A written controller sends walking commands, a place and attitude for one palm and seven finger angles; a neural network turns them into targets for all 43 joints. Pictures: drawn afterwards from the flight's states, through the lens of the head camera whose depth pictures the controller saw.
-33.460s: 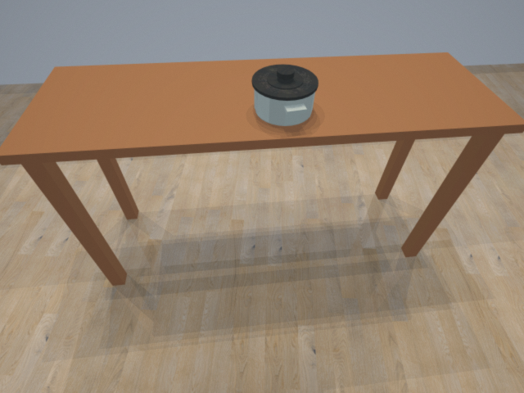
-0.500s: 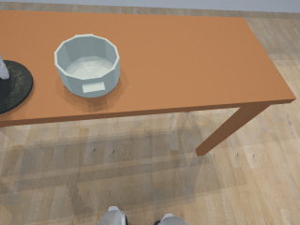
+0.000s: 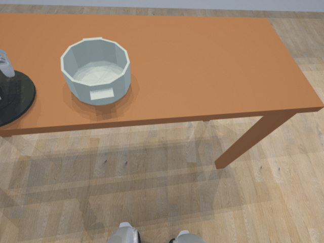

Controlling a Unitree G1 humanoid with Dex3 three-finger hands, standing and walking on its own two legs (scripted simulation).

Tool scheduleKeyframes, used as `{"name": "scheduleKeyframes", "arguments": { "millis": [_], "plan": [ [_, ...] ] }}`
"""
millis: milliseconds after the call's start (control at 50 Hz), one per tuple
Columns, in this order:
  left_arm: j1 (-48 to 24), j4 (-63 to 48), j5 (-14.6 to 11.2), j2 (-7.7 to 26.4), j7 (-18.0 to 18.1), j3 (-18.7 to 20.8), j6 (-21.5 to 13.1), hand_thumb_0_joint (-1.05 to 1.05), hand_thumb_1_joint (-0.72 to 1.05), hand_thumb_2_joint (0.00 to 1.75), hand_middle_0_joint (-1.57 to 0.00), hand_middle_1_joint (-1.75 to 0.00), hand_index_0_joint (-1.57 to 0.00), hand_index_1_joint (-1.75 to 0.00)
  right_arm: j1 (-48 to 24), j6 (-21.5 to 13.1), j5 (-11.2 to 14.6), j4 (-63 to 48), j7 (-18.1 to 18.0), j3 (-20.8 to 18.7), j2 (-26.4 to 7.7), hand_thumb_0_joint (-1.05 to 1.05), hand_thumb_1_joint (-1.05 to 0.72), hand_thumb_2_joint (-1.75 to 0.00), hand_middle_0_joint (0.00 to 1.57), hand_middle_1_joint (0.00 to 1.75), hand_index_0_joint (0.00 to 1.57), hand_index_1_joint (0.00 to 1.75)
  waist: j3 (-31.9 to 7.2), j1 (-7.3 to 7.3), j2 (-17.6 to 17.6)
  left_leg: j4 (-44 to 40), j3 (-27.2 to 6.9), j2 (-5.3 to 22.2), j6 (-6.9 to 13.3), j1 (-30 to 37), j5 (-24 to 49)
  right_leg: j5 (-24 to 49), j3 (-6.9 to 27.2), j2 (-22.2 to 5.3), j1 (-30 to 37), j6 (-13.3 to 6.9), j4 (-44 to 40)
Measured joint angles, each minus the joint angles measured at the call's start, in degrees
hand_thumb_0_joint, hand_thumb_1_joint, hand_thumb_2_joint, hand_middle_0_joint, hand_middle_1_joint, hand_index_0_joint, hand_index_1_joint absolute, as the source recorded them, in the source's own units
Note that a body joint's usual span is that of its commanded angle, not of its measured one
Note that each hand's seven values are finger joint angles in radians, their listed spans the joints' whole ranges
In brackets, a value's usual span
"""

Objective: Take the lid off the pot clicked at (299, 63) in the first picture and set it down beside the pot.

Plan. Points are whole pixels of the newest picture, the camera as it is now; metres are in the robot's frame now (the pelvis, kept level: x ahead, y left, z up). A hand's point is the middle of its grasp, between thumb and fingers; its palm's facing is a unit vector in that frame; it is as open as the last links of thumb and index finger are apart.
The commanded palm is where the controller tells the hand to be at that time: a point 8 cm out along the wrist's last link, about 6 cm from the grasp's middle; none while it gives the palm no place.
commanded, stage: open the fingers wide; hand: left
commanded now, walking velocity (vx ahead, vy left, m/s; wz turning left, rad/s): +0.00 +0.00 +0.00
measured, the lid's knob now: out of the picture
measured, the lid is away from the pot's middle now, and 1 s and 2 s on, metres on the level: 0.25 0.25 0.25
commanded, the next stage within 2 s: raise the empty hand in 0.36 s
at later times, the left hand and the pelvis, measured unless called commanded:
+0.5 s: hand out of the picture +0.45 +0.38 +0.09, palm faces -0.45 -0.14 -0.88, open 11.0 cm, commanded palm +0.49 +0.37 +0.15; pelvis +0.01 +0.00 +0.00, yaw +0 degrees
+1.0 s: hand out of the picture +0.46 +0.38 +0.14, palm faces -0.38 -0.15 -0.91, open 11.0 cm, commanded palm +0.50 +0.37 +0.21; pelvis +0.01 +0.01 +0.01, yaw +0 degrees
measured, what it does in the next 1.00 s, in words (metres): stands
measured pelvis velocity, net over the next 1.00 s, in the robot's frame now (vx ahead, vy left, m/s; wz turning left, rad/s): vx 0.01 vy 0.01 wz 0.00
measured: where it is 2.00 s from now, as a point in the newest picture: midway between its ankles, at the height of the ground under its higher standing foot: outside the picture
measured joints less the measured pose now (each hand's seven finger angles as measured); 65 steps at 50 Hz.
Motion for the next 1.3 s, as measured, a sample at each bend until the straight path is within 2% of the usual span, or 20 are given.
{"name": "scheduleKeyframes", "arguments": {
  "millis": [60, 160, 340, 440, 560, 640, 740, 820, 940, 1020, 1060, 1180, 1300],
  "plan": [
    [0.0, 0.2, 0.2, 0.3, 0.4, 0.9, 0.0, 0.00, 0.17, 0.65, -0.43, -0.94, -0.44, -0.94, 0.3, 0.3, 0.0, 0.0, 0.1, 0.0, 0.2, 0.00, -0.90, -0.90, 0.20, 0.30, 0.21, 0.30, -0.3, -0.28, 0.1, -0.1, 0.1, 0.1, -0.1, 0.1, -0.1, 0.0, 0.1, 0.1, 0.1, 0.0, -0.1],
    [-0.9, 2.1, 0.7, 0.8, 0.9, -0.3, 1.1, 0.00, 0.08, 0.63, -0.39, -0.91, -0.39, -0.91, 0.7, 0.5, 0.2, -0.3, 0.5, 0.1, 0.3, 0.00, -0.90, -0.90, 0.20, 0.30, 0.21, 0.30, 0.0, -0.50, 0.2, -0.1, 0.2, 0.1, -0.1, 0.3, -0.2, -0.2, 0.3, 0.1, 0.1, -0.1, 0.0],
    [0.6, 1.7, 0.1, 1.7, 0.0, 2.1, 0.1, 0.00, 0.01, 0.64, -0.36, -0.87, -0.37, -0.87, 0.8, 1.0, 0.4, -0.2, 0.3, 0.1, 0.4, 0.00, -0.90, -0.90, 0.20, 0.30, 0.21, 0.30, -0.5, -0.65, -0.1, -0.3, 0.4, 0.3, -0.2, 0.6, -0.5, -0.3, 0.5, 0.3, 0.4, -0.1, -0.2],
    [0.5, 1.8, 0.7, 2.2, 0.1, 1.0, 0.3, 0.00, 0.00, 0.65, -0.36, -0.86, -0.36, -0.86, 0.6, 0.9, 0.4, -0.6, 0.4, -0.1, 0.0, 0.00, -0.90, -0.90, 0.20, 0.30, 0.21, 0.30, -0.3, -0.49, 0.0, 0.1, 0.1, 0.3, -0.2, 0.5, -0.7, -0.4, 0.3, 0.4, 0.4, -0.2, -0.2],
    [1.6, -0.5, -0.3, 1.2, -1.1, 1.4, -0.2, 0.00, -0.01, 0.65, -0.36, -0.86, -0.36, -0.86, 0.0, 1.2, 0.3, -0.2, 0.4, -0.5, -0.1, 0.00, -0.90, -0.90, 0.20, 0.30, 0.21, 0.30, -0.2, 0.41, 0.0, -0.2, 0.1, 0.1, 0.0, 0.6, -0.4, -0.2, 0.2, 0.2, 0.7, 0.1, -0.6],
    [0.8, -1.5, -0.4, 0.9, -0.7, 1.5, -0.4, 0.00, -0.01, 0.65, -0.36, -0.86, -0.37, -0.86, -0.4, 1.1, 0.3, 0.0, 0.4, -0.5, 0.1, 0.00, -0.90, -0.90, 0.20, 0.30, 0.21, 0.30, -0.8, 0.39, -0.1, -0.5, -0.1, 0.0, 0.0, 1.0, -0.3, 0.0, 0.0, 0.1, 1.3, 0.0, -1.2],
    [-1.6, 0.5, -0.1, 1.2, -0.3, -0.3, 1.3, 0.00, -0.01, 0.65, -0.36, -0.86, -0.36, -0.86, -0.7, 0.8, 0.5, -0.7, 0.7, -0.1, 0.1, 0.00, -0.90, -0.90, 0.20, 0.30, 0.21, 0.30, -0.7, 0.22, 0.0, -0.9, 0.0, -0.2, 0.2, 1.8, -0.2, 0.2, 0.1, 0.0, 2.1, 0.0, -1.5],
    [-2.2, 0.3, -0.2, 0.6, -1.4, -2.1, 2.6, 0.00, -0.01, 0.65, -0.36, -0.86, -0.36, -0.86, -0.4, 0.6, 0.5, -0.9, 0.7, -0.1, 0.1, 0.00, -0.90, -0.90, 0.20, 0.30, 0.21, 0.30, -0.4, 0.65, 0.3, -1.5, 0.1, -0.4, 0.3, 2.5, 0.1, 0.4, 0.2, -0.2, 2.8, 0.0, -2.0],
    [-3.8, 0.5, -1.0, 0.2, -2.5, -2.3, 2.5, 0.00, -0.01, 0.65, -0.36, -0.86, -0.36, -0.86, 0.0, 0.5, 0.7, -0.2, 0.5, 0.2, 0.4, 0.00, -0.90, -0.90, 0.20, 0.30, 0.21, 0.30, -0.7, 0.61, 0.2, -2.4, 0.2, -0.6, 0.4, 3.8, 0.3, 0.7, 0.3, -0.4, 4.1, 0.2, -3.0],
    [-4.9, 1.0, -0.2, 1.0, -2.4, -2.6, 3.0, 0.00, -0.01, 0.65, -0.36, -0.86, -0.36, -0.86, 0.3, 0.3, 0.8, -0.4, 0.5, 0.3, 0.4, 0.00, -0.90, -0.90, 0.20, 0.30, 0.21, 0.30, -0.7, 0.24, 0.0, -2.8, 0.4, -0.6, 0.4, 4.4, 0.3, 0.7, 0.5, -0.4, 4.5, 0.1, -3.4],
    [-5.2, 0.8, -0.1, 1.0, -2.7, -3.6, 3.7, 0.00, -0.01, 0.65, -0.36, -0.86, -0.36, -0.86, 0.6, 0.2, 0.8, -0.4, 0.6, 0.1, 0.2, 0.00, -0.90, -0.90, 0.20, 0.30, 0.21, 0.30, -0.5, 0.37, 0.2, -3.0, 0.4, -0.6, 0.5, 4.6, 0.4, 0.8, 0.5, -0.4, 4.8, -0.1, -3.7],
    [-4.7, -0.7, -0.9, 1.1, -4.1, -1.7, 3.8, 0.00, -0.01, 0.65, -0.36, -0.86, -0.36, -0.86, 1.0, 0.8, 0.9, -0.4, 0.8, -0.1, 0.0, 0.00, -0.90, -0.90, 0.20, 0.30, 0.21, 0.30, -0.6, 0.64, 0.4, -4.3, 0.7, -0.8, 0.6, 6.0, 0.6, 1.3, 1.0, -0.6, 6.1, 0.4, -5.0],
    [-6.5, -0.3, -0.6, 1.4, -4.3, -3.1, 4.8, 0.00, -0.01, 0.65, -0.36, -0.86, -0.36, -0.86, 0.9, 0.9, 0.9, -0.6, 1.3, -0.3, 0.0, 0.00, -0.90, -0.90, 0.20, 0.30, 0.21, 0.30, -0.6, 0.70, 0.3, -5.1, 0.6, -0.9, 0.6, 7.2, 0.9, 1.5, 0.8, -0.7, 7.3, 0.1, -5.9]
  ]
}}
